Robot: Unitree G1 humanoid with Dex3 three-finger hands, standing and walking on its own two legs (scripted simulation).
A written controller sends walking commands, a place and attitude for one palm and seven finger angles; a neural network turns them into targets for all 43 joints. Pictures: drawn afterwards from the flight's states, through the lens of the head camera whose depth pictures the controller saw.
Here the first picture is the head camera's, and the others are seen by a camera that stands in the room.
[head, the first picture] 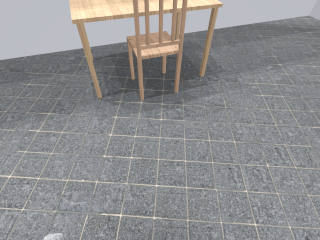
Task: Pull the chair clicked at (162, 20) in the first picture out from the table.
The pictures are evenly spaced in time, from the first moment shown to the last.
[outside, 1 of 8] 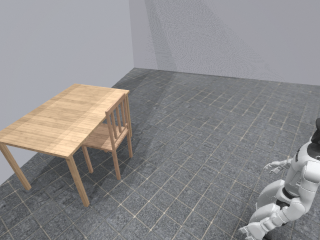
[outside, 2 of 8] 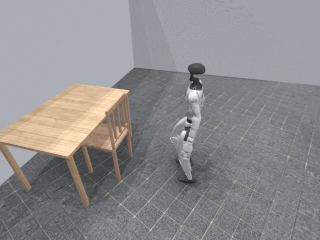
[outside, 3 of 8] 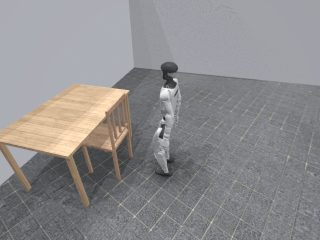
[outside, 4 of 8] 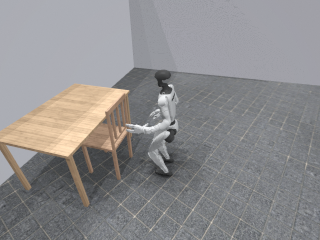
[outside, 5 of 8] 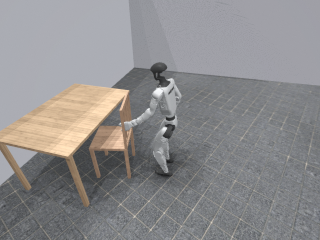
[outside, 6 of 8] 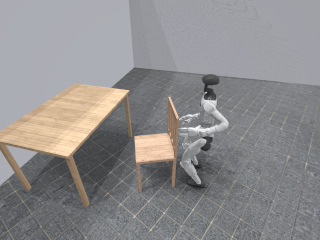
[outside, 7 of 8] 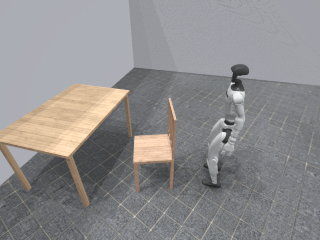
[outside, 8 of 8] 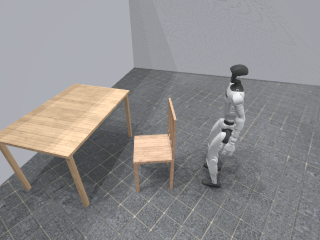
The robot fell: no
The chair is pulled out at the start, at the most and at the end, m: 0.00 0.56 0.55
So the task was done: yes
